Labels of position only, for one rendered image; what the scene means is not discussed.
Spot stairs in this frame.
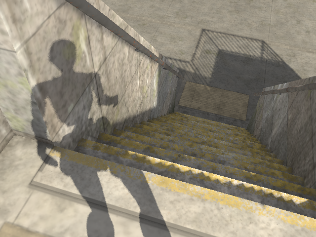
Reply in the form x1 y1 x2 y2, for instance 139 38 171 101
74 112 316 219

